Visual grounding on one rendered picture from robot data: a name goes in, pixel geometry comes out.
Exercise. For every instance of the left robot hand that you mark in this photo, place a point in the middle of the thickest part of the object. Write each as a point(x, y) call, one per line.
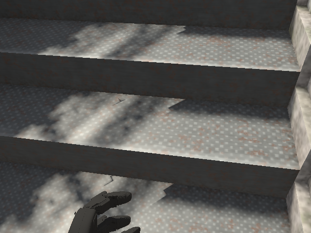
point(85, 219)

